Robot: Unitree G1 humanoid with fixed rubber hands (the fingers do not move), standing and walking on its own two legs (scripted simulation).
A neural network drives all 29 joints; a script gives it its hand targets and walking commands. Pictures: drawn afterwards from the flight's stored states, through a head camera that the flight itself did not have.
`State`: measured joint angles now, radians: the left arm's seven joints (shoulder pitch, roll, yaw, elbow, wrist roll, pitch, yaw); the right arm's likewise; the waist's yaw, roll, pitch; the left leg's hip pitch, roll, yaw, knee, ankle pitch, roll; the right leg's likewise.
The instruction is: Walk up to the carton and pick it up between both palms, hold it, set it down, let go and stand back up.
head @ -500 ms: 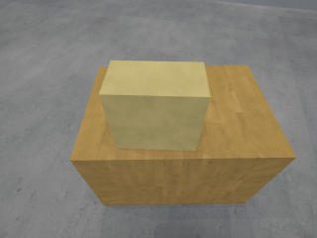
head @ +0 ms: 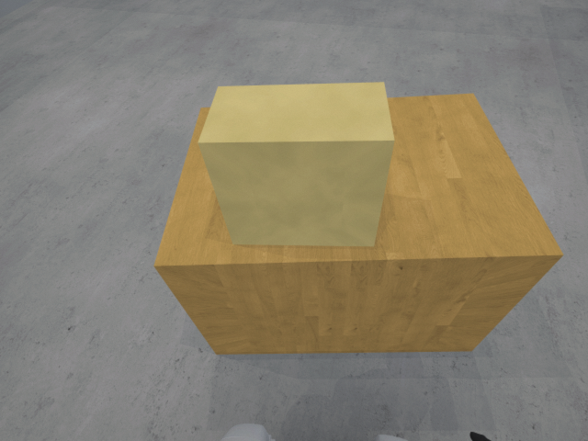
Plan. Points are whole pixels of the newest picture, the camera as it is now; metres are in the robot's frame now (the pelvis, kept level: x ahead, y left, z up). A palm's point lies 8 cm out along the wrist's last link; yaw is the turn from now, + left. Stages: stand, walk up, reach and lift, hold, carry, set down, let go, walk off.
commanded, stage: walk up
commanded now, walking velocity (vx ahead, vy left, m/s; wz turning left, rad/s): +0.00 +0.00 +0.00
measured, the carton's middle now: (300, 171) +0.59 +0.02 -0.03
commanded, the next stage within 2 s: none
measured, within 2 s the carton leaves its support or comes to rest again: neither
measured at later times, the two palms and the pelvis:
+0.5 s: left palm out of the picture -0.01 +0.24 -0.14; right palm out of the picture -0.03 -0.16 -0.15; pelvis +0.00 +0.03 +0.01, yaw -1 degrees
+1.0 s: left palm out of the picture -0.01 +0.25 -0.15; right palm out of the picture +0.02 -0.16 -0.14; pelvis +0.02 +0.05 +0.01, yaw -1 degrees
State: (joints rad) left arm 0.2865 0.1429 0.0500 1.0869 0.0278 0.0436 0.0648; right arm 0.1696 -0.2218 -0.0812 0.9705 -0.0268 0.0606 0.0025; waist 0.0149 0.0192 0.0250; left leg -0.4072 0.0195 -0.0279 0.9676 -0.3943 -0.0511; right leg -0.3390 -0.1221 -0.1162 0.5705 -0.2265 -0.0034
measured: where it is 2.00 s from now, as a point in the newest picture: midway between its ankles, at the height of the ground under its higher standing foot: outside the picture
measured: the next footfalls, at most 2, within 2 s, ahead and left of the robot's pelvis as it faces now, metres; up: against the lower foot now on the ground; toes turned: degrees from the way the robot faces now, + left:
left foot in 0.08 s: +0.03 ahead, +0.14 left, +0.00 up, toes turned +4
right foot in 0.36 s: +0.01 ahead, -0.09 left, +0.00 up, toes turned -4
